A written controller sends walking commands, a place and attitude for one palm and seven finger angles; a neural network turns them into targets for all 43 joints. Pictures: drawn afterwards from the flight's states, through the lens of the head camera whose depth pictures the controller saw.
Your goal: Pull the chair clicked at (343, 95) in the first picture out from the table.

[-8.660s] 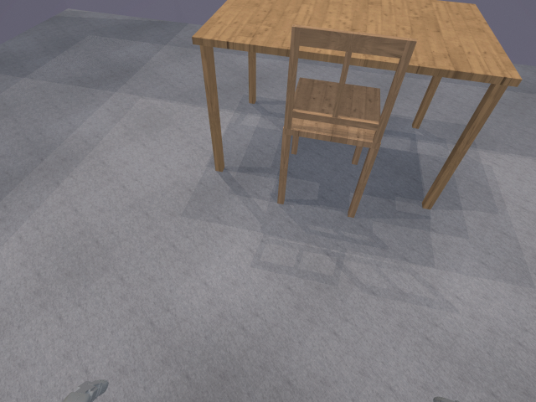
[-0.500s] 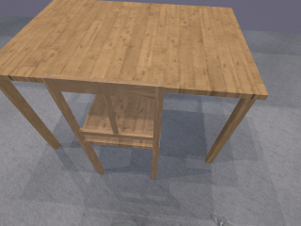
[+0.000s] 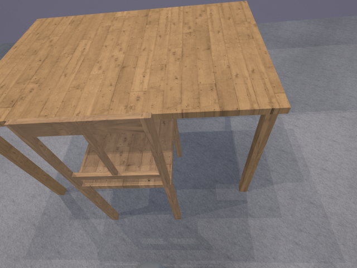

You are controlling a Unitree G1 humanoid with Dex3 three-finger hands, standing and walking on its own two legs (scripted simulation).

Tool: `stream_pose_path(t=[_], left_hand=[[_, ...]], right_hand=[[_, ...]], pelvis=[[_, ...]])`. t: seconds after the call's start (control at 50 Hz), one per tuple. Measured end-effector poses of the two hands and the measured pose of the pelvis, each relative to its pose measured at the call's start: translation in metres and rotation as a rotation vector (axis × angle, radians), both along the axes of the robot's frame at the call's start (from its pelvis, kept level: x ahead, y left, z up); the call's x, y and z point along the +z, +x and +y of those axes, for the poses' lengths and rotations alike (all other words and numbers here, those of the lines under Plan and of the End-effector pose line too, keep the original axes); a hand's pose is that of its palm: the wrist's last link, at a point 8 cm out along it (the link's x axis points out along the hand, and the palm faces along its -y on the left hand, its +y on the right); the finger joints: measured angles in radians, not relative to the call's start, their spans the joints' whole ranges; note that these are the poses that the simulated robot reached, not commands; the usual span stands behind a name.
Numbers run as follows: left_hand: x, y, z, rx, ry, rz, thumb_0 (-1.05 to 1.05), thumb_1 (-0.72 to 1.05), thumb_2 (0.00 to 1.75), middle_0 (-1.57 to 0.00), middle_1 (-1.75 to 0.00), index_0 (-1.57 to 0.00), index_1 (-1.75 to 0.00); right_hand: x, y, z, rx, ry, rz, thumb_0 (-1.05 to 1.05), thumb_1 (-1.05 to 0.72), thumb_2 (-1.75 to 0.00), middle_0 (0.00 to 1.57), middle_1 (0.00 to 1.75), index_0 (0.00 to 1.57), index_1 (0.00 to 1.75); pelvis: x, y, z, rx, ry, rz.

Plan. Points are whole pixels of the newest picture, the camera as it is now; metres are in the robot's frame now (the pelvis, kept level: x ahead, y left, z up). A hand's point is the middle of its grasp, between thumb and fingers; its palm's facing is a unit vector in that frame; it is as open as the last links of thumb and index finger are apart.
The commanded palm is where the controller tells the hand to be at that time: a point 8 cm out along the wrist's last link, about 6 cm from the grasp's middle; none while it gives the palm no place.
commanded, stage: come to a stop and stand still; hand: left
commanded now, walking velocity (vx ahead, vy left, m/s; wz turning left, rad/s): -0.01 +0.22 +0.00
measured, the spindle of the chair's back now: (102, 155) +0.44 +0.28 -0.10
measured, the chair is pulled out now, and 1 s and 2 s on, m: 0.00 0.00 0.00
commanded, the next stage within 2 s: look again from close up in 0.70 s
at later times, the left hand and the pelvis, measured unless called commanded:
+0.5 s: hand out of the picture -0.07 +0.22 -0.17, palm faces +0.09 -0.97 -0.21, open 7.4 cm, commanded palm none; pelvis -0.06 +0.03 +0.01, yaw +0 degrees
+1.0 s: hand out of the picture -0.01 +0.20 -0.18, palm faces -0.01 -0.97 -0.23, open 7.2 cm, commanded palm none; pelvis -0.04 +0.02 -0.01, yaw +1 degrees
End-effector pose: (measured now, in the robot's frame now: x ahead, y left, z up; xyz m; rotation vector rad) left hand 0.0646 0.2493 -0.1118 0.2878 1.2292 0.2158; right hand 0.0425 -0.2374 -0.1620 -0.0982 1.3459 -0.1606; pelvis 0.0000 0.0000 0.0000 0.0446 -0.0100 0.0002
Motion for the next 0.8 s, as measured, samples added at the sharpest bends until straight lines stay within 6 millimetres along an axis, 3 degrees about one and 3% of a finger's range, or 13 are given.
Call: stream_pose_path(t=[0.12, 0.24, 0.38, 0.48, 0.62, 0.72, 0.8], left_hand=[[0.011, -0.022, -0.018, 0.028, -0.008, 0.004, 0.00, 0.91, 0.90, -0.20, -0.30, -0.20, -0.30], [0.012, -0.060, -0.019, 0.067, -0.023, 0.016, 0.00, 0.91, 0.90, -0.21, -0.30, -0.20, -0.30], [-0.004, -0.112, -0.003, 0.109, -0.074, 0.077, 0.00, 0.91, 0.90, -0.21, -0.30, -0.20, -0.30], [-0.027, -0.137, 0.016, 0.126, -0.128, 0.129, 0.00, 0.91, 0.90, -0.20, -0.30, -0.20, -0.30], [-0.030, -0.143, 0.022, 0.117, -0.181, 0.143, 0.00, 0.91, 0.90, -0.20, -0.30, -0.20, -0.30], [-0.030, -0.135, 0.016, 0.092, -0.183, 0.178, 0.00, 0.91, 0.90, -0.20, -0.30, -0.20, -0.30], [-0.029, -0.114, 0.007, 0.061, -0.167, 0.176, 0.01, 0.92, 0.90, -0.20, -0.30, -0.20, -0.30]], right_hand=[[0.006, -0.017, -0.014, 0.018, 0.011, 0.024, 0.00, -0.91, -0.90, 0.20, 0.30, 0.20, 0.30], [0.012, -0.030, -0.014, 0.051, 0.008, 0.015, 0.01, -0.91, -0.90, 0.20, 0.30, 0.20, 0.30], [0.025, -0.046, 0.005, 0.076, -0.019, -0.027, 0.01, -0.91, -0.90, 0.20, 0.30, 0.20, 0.30], [0.031, -0.084, 0.031, 0.052, -0.064, -0.026, 0.00, -0.91, -0.90, 0.20, 0.30, 0.20, 0.30], [0.042, -0.148, 0.069, 0.013, -0.043, 0.119, 0.00, -0.91, -0.90, 0.20, 0.30, 0.20, 0.30], [0.042, -0.172, 0.083, -0.028, -0.018, 0.181, 0.01, -0.91, -0.90, 0.20, 0.30, 0.20, 0.30], [0.038, -0.182, 0.085, -0.051, 0.011, 0.228, 0.01, -0.91, -0.90, 0.20, 0.30, 0.20, 0.30]], pelvis=[[0.010, -0.012, -0.008, 0.000, 0.028, 0.009], [0.013, -0.030, -0.008, 0.007, 0.034, 0.003], [0.012, -0.051, 0.008, 0.000, 0.005, 0.007], [0.005, -0.063, 0.030, 0.006, -0.053, 0.013], [0.014, -0.062, 0.041, 0.023, -0.056, 0.016], [0.013, -0.057, 0.039, 0.018, -0.044, 0.022], [0.012, -0.053, 0.032, 0.017, -0.043, 0.020]])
